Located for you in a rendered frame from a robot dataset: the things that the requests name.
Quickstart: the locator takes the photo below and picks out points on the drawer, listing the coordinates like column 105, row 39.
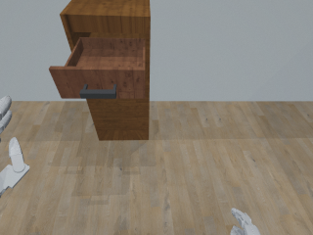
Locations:
column 102, row 62

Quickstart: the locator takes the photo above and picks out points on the left robot hand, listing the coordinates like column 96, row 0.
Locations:
column 12, row 173

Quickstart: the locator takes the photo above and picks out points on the cabinet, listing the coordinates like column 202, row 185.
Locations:
column 120, row 119

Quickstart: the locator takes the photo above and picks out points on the handle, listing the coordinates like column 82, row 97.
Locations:
column 97, row 93

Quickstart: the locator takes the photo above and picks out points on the right robot hand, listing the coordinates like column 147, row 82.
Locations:
column 245, row 223

